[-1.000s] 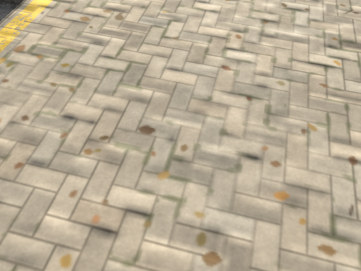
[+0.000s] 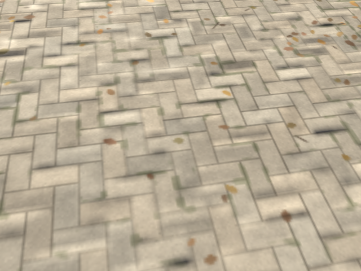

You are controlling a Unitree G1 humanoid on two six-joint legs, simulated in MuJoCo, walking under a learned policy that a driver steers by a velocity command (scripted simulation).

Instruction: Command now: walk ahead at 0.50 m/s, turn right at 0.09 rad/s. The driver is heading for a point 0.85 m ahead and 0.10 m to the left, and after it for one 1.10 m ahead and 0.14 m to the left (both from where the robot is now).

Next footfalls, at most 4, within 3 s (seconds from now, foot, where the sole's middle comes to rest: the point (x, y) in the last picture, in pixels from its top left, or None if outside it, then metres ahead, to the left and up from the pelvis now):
0.28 right None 0.31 -0.12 -0.78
0.82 left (159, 242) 0.61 0.07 -0.78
1.36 right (201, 180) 0.89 -0.11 -0.78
1.82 left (153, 200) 0.79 0.10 -0.78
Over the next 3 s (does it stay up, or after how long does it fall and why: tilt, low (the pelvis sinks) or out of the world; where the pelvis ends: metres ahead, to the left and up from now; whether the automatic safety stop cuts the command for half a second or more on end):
stays up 0.74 -0.02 0.00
